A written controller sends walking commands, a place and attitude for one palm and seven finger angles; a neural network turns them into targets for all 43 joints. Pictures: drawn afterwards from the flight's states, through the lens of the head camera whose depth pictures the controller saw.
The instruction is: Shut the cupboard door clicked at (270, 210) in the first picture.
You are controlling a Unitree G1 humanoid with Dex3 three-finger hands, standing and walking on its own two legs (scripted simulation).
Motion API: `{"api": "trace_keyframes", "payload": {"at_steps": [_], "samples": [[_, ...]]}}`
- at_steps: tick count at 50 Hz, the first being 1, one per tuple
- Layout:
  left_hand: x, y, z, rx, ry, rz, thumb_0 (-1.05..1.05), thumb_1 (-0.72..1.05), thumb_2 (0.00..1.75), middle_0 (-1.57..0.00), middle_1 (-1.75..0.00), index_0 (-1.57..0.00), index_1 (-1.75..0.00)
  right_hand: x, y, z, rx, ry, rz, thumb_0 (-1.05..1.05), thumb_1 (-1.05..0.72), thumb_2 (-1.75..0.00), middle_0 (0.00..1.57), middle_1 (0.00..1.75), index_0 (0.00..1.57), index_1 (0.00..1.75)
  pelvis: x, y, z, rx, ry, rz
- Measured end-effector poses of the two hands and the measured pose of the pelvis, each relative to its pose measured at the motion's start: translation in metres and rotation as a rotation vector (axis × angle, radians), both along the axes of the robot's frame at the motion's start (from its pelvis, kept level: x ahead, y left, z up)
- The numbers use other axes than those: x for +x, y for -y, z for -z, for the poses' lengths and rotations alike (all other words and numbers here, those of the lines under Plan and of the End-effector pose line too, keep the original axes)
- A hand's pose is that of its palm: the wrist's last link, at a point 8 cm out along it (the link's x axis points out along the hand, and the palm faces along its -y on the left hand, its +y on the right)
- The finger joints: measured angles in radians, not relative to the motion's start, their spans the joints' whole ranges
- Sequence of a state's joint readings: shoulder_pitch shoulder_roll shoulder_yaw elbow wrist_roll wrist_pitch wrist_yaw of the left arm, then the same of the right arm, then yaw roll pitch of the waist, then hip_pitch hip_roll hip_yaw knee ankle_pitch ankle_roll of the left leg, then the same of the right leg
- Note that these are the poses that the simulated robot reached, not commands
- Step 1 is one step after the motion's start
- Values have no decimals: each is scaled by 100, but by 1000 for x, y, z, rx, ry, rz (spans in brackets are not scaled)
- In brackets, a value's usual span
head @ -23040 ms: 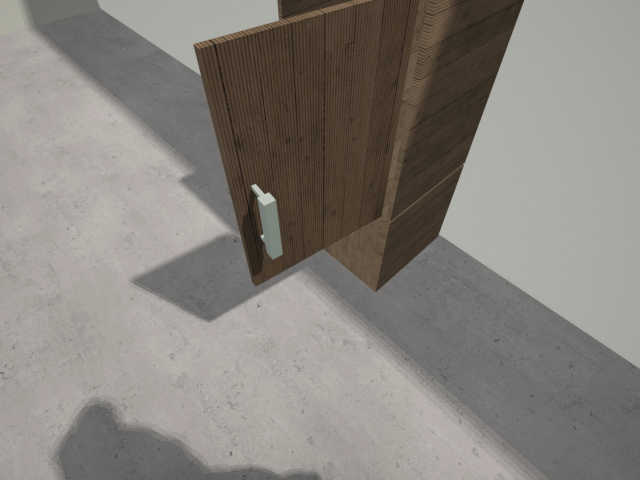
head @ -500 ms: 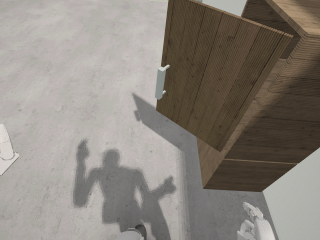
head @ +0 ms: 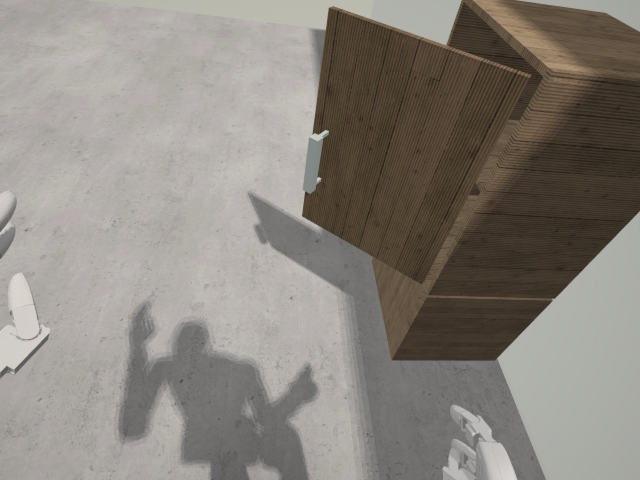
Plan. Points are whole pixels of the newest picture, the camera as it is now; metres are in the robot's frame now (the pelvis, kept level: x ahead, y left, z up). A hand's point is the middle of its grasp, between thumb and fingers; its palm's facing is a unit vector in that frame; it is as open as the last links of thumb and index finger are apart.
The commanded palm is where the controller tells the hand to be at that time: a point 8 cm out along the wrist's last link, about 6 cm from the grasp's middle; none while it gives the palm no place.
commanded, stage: stop stepping back and stand still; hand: left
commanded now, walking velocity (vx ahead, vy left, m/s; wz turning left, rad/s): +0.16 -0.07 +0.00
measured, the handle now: (317, 161) +0.90 +0.03 -0.11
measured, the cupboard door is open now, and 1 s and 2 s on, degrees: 52 52 52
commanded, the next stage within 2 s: let the arm hang, fingers relaxed in 1.04 s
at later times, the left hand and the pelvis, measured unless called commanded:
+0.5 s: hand out of the picture +0.16 +0.29 +0.17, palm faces +0.31 -0.82 -0.47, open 7.4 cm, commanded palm +0.11 +0.33 +0.17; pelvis -0.05 +0.04 -0.01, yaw -4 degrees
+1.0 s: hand out of the picture +0.21 +0.31 +0.16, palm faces +0.33 -0.82 -0.48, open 7.4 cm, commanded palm +0.14 +0.36 +0.17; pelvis -0.02 +0.07 -0.01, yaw -5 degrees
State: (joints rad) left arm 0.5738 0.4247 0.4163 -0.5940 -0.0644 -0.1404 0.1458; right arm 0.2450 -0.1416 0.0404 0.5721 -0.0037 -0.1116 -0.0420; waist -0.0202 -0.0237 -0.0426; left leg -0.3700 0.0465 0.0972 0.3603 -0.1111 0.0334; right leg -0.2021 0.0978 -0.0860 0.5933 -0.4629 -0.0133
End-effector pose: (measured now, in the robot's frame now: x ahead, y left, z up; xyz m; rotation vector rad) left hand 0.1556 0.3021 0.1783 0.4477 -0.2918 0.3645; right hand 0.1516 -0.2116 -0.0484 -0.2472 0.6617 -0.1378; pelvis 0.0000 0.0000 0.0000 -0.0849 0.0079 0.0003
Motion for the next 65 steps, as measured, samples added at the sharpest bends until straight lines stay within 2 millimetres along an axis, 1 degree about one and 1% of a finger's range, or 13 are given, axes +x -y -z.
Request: {"api": "trace_keyframes", "payload": {"at_steps": [6, 13, 16, 20, 25, 30, 38, 48, 57, 58, 60, 63, 65], "samples": [[-19, -2, -4, 102, -9, 49, 1, 89, 90, -21, -30, -21, -31, -40, 14, 23, -26, -39, 48, 1, -90, -90, 20, 30, 21, 30, -32, -9, 16, 32, 14, 42], [-20, -33, 18, -20, 102, -33, 1, 89, 90, -21, -30, -21, -31, -94, 25, 45, -93, -144, 174, 1, -90, -90, 20, 30, 21, 30, -31, -29, 31, 32, 58, 40], [-12, -38, 23, -51, 98, -22, 1, 89, 90, -20, -30, -21, -30, -107, 18, 47, -95, -152, 197, 2, -90, -90, 20, 30, 20, 29, -39, -37, 30, 42, 66, 47], [-14, -32, 10, -5, 35, 43, 1, 89, 90, -20, -30, -21, -30, -116, -5, 38, -39, -150, 180, 2, -90, -90, 20, 30, 20, 29, -47, -40, 15, 36, 55, 61], [-31, -25, -8, 109, -46, 85, 1, 89, 90, -21, -30, -21, -30, -109, -25, 34, 27, -131, 145, 2, -90, -90, 20, 30, 20, 29, -52, -43, 6, 47, 15, 73], [-37, -38, -4, 125, -29, 26, 1, 89, 90, -21, -30, -21, -31, -97, -26, 50, 31, -149, 115, 1, -90, -90, 20, 30, 21, 30, -58, -49, 16, 57, 24, 89], [-14, -56, 22, -32, 12, -31, 1, 89, 90, -20, -30, -21, -30, -73, -25, 46, -34, -131, 143, 2, -90, -90, 20, 30, 21, 30, -34, -65, 22, 68, 41, 61], [12, -52, 2, 95, -40, 53, 1, 89, 90, -21, -30, -21, -30, -37, -47, 29, 16, -48, 110, 1, -90, -90, 20, 30, 20, 29, -23, -69, 11, 70, -21, 84], [14, -52, 16, 74, -136, 24, 1, 89, 90, -21, -30, -21, -31, -33, -43, 39, 42, -89, 126, 1, -90, -90, 20, 30, 21, 30, -15, -66, 12, 75, -26, 84], [16, -52, 24, 73, -158, 30, 1, 89, 90, -21, -30, -21, -30, -33, -41, 42, 48, -89, 109, 1, -90, -90, 20, 30, 21, 30, -15, -67, 13, 73, -28, 78], [25, -54, 65, 27, -313, 35, 0, 90, 90, -20, -30, -21, -30, -34, -34, 53, 48, -115, 62, 1, -90, -90, 20, 30, 21, 30, -18, -70, 16, 72, -28, 70], [24, -49, 158, -110, -672, 21, 0, 90, 90, -20, -30, -20, -30, -42, -22, 69, 36, -183, 53, 1, -90, -90, 20, 30, 21, 30, -22, -74, 20, 74, -20, 64], [6, -37, 218, -191, -913, 23, 0, 91, 90, -19, -30, -20, -30, -54, -15, 73, 25, -226, 74, 1, -90, -90, 20, 30, 21, 30, -25, -75, 21, 80, -9, 62]]}}
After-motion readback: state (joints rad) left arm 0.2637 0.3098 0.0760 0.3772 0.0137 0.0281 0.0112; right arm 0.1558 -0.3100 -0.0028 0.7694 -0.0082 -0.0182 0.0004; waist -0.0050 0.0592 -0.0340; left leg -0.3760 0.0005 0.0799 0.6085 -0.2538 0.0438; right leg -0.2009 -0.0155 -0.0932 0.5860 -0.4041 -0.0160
